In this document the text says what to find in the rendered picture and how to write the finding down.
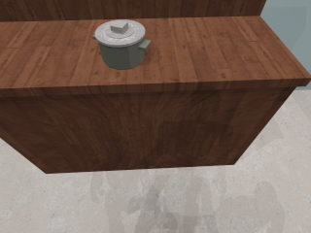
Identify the table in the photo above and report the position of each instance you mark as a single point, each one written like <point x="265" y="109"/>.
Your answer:
<point x="214" y="75"/>

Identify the knob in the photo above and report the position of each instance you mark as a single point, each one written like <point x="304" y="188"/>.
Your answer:
<point x="119" y="26"/>

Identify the lid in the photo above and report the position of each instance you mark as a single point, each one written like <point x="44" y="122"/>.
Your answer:
<point x="133" y="34"/>

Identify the pot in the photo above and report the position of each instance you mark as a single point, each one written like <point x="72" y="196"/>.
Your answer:
<point x="124" y="58"/>

